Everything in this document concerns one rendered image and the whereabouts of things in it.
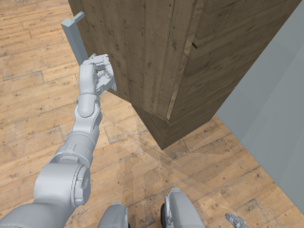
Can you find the left robot hand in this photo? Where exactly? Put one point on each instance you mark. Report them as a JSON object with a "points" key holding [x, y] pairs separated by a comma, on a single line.
{"points": [[88, 76]]}

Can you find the robot right thigh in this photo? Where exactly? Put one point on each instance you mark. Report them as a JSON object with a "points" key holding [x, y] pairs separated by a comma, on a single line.
{"points": [[178, 207]]}

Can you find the cupboard door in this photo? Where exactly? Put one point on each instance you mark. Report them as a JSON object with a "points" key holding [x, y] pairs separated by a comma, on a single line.
{"points": [[144, 41]]}

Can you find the robot left thigh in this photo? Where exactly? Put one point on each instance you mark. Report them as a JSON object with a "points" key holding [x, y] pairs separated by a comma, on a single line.
{"points": [[115, 216]]}

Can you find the robot thigh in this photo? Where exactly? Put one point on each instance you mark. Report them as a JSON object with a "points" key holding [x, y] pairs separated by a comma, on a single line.
{"points": [[115, 216], [178, 207]]}

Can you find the robot left forearm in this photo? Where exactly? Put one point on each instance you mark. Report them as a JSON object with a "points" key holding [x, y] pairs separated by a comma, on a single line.
{"points": [[83, 136]]}

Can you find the robot left upper arm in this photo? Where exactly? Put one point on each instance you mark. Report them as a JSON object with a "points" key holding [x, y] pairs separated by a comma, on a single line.
{"points": [[60, 189]]}

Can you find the right robot hand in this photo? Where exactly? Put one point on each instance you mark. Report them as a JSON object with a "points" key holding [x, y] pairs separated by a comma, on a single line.
{"points": [[237, 222]]}

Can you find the handle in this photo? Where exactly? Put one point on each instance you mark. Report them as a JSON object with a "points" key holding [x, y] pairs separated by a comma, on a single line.
{"points": [[74, 38]]}

